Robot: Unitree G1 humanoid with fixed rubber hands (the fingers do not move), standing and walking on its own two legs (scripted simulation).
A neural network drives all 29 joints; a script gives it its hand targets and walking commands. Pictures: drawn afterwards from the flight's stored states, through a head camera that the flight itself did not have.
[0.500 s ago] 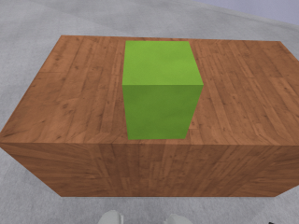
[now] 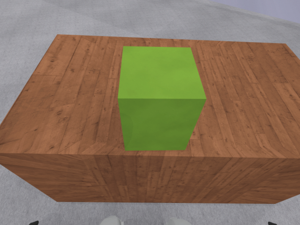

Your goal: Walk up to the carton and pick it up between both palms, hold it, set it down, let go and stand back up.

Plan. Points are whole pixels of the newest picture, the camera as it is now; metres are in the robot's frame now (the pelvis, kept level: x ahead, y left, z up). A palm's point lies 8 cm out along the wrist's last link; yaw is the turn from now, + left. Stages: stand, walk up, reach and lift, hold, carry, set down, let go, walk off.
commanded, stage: walk up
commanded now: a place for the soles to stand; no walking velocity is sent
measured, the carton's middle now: (156, 101) +0.47 -0.02 +0.05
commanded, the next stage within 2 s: none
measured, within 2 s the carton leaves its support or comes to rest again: neither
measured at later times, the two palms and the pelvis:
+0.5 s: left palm out of the picture +0.12 +0.31 -0.09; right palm out of the picture +0.10 -0.35 -0.07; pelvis +0.02 -0.01 +0.00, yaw +0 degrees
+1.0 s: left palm out of the picture +0.12 +0.30 -0.10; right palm out of the picture +0.09 -0.36 -0.07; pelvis +0.01 -0.02 +0.00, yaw +0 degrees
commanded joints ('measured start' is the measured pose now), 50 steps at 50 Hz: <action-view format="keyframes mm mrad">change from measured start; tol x32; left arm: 1 15 258 48 -56 23 -21 31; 50 -125 140 15 -83 -8 11 34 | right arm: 1 63 -203 -53 -7 -9 -23 -8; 50 121 -354 -92 21 -48 -24 -7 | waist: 1 1 -138 -167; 5 -84 279 -206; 12 67 155 -165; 14 86 -301 -113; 26 -98 323 -131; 37 108 -250 -101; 50 -72 267 -109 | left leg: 1 -22 -37 39 -188 -55 70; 5 426 389 -614 -555 425 295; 9 276 308 -377 -383 715 290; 15 -280 -66 -40 176 -129 52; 24 284 -81 57 -348 103 80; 27 297 413 -692 -612 364 332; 32 137 266 -347 -398 555 278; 38 -282 -76 -93 221 -124 51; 48 306 -65 15 -384 105 67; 50 262 334 -644 -639 83 255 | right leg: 1 197 -215 389 -321 517 -195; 6 -330 -29 119 226 -198 -2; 12 123 -16 -5 -185 46 -10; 15 240 -275 671 -559 177 -129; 23 -12 -194 348 -325 392 -205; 28 -328 -23 146 332 -186 11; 35 281 0 35 -208 10 -3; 38 126 -305 767 -655 -57 -70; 50 -282 31 53 123 -141 -5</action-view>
